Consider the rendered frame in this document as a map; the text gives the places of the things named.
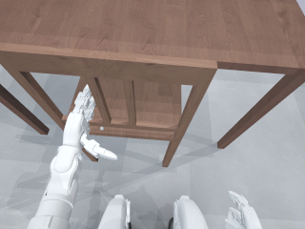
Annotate right robot shin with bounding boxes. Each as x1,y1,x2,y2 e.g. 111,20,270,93
173,196,190,229

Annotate chair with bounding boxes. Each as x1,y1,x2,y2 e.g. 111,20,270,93
0,42,218,168

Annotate robot left hand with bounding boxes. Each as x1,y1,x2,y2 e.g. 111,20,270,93
62,84,118,160

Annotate left robot thigh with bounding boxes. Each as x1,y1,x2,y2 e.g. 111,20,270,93
97,198,131,229

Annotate table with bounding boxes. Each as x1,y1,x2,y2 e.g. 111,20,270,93
0,0,305,149

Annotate robot right hand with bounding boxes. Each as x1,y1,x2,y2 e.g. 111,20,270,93
225,191,263,229

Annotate left robot forearm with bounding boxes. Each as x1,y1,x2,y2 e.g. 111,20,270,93
27,145,84,229

